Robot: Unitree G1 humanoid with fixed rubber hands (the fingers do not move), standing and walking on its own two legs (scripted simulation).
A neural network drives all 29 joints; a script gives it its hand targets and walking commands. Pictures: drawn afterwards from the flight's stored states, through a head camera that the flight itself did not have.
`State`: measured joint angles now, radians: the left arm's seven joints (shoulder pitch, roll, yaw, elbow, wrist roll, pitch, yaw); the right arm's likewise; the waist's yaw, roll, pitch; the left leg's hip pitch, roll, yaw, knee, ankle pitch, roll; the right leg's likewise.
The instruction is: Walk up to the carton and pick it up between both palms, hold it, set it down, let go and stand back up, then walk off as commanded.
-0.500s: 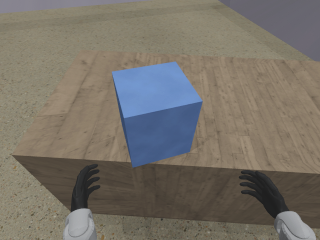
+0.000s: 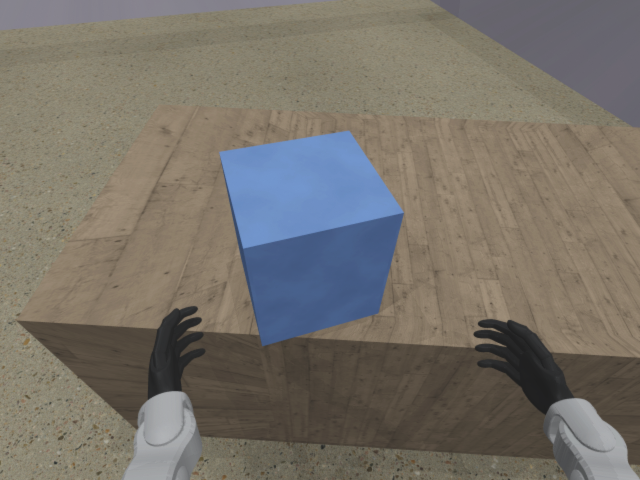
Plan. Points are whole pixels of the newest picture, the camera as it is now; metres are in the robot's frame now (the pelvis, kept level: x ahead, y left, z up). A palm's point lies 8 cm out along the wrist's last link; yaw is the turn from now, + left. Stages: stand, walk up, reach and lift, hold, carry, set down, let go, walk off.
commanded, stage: reach and lift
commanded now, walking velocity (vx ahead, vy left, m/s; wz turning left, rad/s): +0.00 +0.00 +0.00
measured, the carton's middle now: (305, 239) +0.47 +0.03 +0.01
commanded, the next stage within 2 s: none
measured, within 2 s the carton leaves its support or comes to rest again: neither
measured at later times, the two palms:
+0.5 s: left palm (186, 317) +0.27 +0.16 +0.08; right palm (524, 311) +0.30 -0.24 +0.07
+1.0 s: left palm (187, 256) +0.33 +0.16 +0.13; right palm (505, 241) +0.37 -0.22 +0.12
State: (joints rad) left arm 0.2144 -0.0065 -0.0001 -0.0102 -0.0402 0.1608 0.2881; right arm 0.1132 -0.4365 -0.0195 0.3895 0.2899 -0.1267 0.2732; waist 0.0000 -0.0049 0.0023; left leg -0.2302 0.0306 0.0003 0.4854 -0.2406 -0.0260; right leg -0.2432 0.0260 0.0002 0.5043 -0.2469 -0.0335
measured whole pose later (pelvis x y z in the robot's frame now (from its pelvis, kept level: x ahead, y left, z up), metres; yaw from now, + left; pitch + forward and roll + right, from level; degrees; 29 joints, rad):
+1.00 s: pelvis -0.01 +0.00 +0.00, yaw +0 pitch +0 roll +0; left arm -0.41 0.03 0.05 0.01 -0.05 0.75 0.32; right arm -0.53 -0.49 0.09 0.54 0.37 0.30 0.10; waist 0.04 0.00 0.01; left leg -0.24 0.05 0.00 0.47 -0.22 -0.03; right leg -0.24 0.04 0.00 0.46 -0.21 -0.04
